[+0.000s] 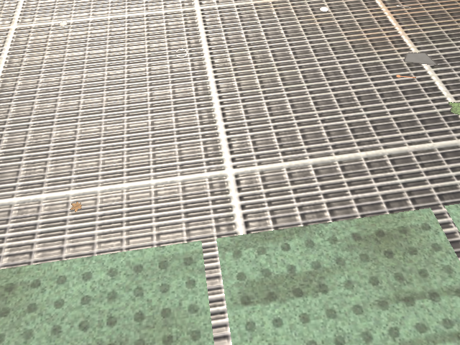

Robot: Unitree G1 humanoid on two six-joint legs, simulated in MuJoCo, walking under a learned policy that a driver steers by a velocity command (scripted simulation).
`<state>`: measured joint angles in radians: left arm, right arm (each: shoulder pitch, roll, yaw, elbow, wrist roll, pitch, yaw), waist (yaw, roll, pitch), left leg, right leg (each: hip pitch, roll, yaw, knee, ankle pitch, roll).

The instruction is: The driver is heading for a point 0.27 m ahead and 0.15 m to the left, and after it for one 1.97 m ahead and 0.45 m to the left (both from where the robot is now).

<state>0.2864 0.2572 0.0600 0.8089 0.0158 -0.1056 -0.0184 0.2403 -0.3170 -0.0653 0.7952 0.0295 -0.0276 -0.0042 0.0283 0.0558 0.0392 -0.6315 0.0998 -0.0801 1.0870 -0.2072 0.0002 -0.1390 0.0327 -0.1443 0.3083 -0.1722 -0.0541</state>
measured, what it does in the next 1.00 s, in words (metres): walks ahead, turning left: left foot, then right foot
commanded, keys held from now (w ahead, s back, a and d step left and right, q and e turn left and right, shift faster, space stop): w+q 0.14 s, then q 0.52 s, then no key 0.34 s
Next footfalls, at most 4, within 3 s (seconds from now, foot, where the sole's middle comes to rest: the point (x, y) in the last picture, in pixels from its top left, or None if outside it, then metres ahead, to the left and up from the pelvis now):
0.28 left None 0.32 0.15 -0.78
0.78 right None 0.42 -0.05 -0.78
1.08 left None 0.26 0.17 -0.78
2.02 left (139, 296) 0.63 0.35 -0.78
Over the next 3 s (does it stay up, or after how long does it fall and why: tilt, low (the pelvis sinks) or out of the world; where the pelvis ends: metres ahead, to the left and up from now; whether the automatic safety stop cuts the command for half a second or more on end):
stays up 1.05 0.37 -0.01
